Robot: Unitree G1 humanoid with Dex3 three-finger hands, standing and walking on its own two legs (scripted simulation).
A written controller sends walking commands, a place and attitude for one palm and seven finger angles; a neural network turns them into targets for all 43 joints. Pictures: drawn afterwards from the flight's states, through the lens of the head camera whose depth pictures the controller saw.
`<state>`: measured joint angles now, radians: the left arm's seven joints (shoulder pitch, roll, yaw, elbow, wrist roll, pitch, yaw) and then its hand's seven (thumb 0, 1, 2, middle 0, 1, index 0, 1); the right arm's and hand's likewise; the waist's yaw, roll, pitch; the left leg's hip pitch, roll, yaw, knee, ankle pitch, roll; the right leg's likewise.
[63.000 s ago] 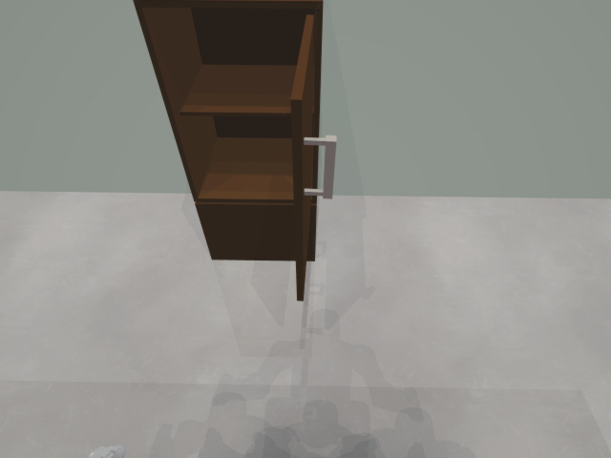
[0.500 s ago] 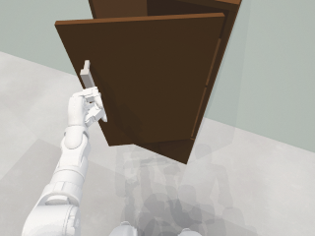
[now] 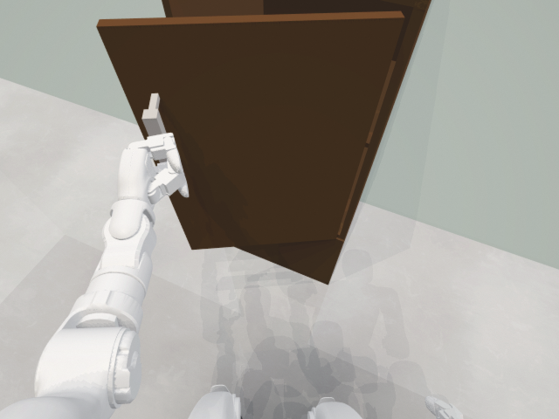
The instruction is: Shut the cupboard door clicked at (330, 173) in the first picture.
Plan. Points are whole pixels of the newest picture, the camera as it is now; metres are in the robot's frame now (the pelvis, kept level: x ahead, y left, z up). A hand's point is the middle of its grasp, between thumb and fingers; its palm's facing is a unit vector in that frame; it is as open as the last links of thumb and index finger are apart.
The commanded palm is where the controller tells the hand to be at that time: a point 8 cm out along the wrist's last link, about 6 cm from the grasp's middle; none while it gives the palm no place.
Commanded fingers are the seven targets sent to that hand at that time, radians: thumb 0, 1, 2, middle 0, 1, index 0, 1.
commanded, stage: push the door shut along its arc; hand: left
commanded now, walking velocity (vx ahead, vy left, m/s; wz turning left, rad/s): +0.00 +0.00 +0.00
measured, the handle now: (164, 140) +0.53 +0.17 +0.08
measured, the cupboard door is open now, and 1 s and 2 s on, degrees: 29 14 5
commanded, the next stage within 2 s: pull the fist back off the door in 1.38 s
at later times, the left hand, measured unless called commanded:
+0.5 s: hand (185, 148) +0.50 +0.14 +0.08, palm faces -0.12 -0.99 -0.02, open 3.1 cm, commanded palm +0.50 +0.18 +0.08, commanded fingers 0.00 0.90 0.90 -1.30 -1.50 -1.30 -1.50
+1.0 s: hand (219, 117) +0.57 +0.09 +0.08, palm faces -0.25 -0.97 -0.02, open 3.1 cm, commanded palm +0.57 +0.13 +0.08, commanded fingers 0.00 0.90 0.90 -1.30 -1.50 -1.30 -1.50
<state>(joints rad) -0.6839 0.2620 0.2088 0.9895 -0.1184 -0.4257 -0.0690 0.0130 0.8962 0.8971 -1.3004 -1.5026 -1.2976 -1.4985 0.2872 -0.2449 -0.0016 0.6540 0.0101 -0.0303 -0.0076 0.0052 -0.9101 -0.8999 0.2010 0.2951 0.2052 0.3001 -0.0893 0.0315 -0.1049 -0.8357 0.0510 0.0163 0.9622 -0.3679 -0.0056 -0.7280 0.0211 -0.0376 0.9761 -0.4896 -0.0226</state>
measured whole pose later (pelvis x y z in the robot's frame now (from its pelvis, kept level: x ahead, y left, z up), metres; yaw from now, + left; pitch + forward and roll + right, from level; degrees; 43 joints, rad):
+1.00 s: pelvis +0.00 +0.02 -0.04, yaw -2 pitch +26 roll -4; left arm -1.27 0.52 0.29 1.37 -0.01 -0.29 -0.25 0.01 0.90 0.90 -1.30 -1.50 -1.30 -1.50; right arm 0.40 -0.27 0.02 0.66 -0.03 -0.04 0.02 0.00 -0.91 -0.90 0.20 0.30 0.21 0.30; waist -0.27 0.07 -0.11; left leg -1.19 0.07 0.00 1.16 -0.42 0.02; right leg -1.06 0.04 -0.05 1.12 -0.52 0.00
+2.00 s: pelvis +0.02 +0.02 -0.02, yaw -2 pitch +25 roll -4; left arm -1.16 0.32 0.32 1.31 0.03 -0.31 0.17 0.01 0.90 0.90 -1.30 -1.50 -1.29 -1.50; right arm 0.50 -0.23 0.00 0.67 -0.09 0.00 0.12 0.00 -0.91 -0.90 0.20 0.30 0.21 0.30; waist -0.24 0.08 -0.16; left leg -1.07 0.07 0.00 1.06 -0.42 0.01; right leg -0.93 0.04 -0.04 1.01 -0.51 -0.01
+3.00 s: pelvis +0.02 +0.00 +0.03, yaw -1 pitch +6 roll +0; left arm -0.32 0.18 0.12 0.52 -0.17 -0.25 -0.03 0.01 0.90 0.90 -1.28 -1.48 -1.27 -1.47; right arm 0.28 -0.26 -0.02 0.60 0.05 -0.01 -0.01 0.01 -0.91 -0.90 0.20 0.29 0.20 0.30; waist -0.03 0.07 -0.11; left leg -0.54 0.05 0.03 0.75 -0.32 -0.01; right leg -0.44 0.03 -0.02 0.75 -0.42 -0.02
